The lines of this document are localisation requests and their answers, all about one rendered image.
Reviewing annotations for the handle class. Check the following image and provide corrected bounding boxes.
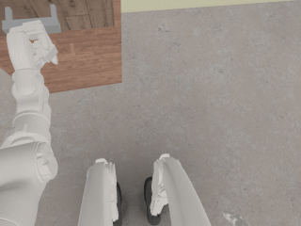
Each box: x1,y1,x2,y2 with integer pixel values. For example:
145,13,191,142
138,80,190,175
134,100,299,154
42,53,78,68
2,4,61,34

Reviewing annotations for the right robot shin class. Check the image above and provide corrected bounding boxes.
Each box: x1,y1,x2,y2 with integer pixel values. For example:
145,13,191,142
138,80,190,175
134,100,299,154
150,153,181,215

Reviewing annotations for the left robot hand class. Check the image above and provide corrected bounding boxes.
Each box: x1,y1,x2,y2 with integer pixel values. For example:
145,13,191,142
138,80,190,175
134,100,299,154
7,20,58,72

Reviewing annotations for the right robot foot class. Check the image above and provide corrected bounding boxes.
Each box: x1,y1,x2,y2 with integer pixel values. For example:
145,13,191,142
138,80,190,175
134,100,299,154
144,176,161,226

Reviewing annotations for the robot left forearm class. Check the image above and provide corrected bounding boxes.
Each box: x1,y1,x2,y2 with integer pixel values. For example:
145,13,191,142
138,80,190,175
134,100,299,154
0,68,52,150

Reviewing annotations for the left robot upper arm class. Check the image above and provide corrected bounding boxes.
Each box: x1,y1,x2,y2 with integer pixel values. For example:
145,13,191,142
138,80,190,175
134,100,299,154
0,141,58,226

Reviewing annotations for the cabinet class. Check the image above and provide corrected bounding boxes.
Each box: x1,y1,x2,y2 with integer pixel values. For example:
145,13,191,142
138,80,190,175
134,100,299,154
0,0,122,93

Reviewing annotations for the drawer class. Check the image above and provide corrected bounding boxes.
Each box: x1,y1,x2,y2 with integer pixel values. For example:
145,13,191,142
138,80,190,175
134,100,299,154
0,0,115,37

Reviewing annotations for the right robot hand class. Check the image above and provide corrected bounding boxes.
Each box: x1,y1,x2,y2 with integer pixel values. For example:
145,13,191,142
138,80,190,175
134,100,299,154
222,210,250,226

